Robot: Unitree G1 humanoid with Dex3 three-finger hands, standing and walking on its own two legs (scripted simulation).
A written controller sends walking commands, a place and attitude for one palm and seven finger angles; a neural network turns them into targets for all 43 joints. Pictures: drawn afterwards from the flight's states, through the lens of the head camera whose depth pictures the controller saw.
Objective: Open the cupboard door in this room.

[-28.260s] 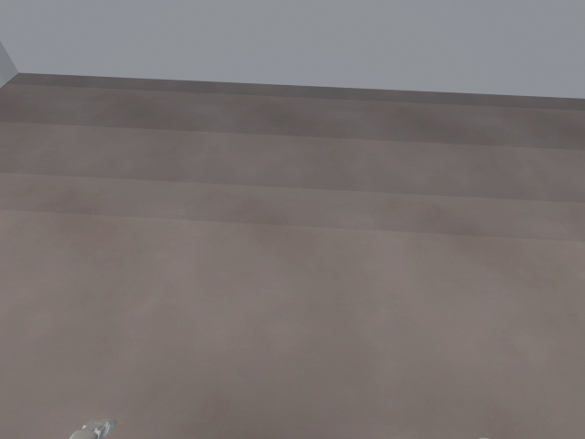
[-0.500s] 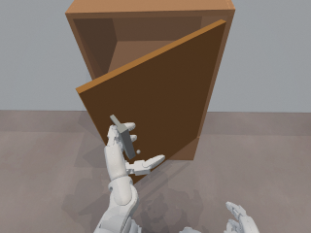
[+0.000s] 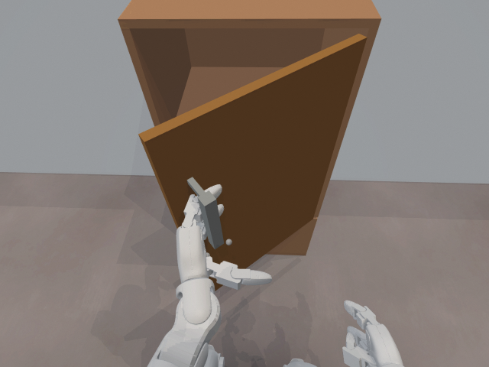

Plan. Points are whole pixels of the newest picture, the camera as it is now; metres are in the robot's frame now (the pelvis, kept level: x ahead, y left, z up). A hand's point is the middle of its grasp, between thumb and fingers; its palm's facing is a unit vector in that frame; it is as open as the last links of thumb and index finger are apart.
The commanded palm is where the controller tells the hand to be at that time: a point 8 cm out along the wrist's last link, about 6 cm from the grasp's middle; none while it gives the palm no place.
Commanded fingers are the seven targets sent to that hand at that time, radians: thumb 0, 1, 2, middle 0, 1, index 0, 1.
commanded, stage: slide the hand sideways off the handle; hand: left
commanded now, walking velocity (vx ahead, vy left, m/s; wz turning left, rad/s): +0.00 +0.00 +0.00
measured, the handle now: (205, 214) +0.35 +0.08 +0.06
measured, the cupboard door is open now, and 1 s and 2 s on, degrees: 40 44 44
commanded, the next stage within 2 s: draw the hand back to the body in 1.14 s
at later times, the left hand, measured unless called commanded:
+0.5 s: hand (222, 278) +0.25 +0.05 +0.05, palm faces -0.13 -0.99 +0.00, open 16.1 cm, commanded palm +0.22 +0.11 +0.05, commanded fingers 0.00 -0.50 0.30 -0.15 -0.30 -0.15 -0.30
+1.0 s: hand (180, 304) +0.21 +0.10 +0.05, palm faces -0.04 -1.00 +0.00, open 16.0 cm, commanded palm +0.18 +0.17 +0.05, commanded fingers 0.00 -0.50 0.30 -0.15 -0.30 -0.15 -0.30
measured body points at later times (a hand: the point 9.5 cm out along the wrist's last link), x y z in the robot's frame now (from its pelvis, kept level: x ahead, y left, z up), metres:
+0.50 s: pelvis -0.01 +0.02 -0.01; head +0.04 +0.00 +0.44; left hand +0.25 +0.10 +0.05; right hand +0.15 -0.21 -0.10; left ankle +0.04 +0.13 -0.66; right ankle +0.00 -0.08 -0.66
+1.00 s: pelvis +0.00 +0.01 -0.01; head +0.06 +0.00 +0.43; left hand +0.21 +0.16 +0.05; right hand +0.19 -0.22 -0.09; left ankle +0.04 +0.13 -0.66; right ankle +0.00 -0.08 -0.66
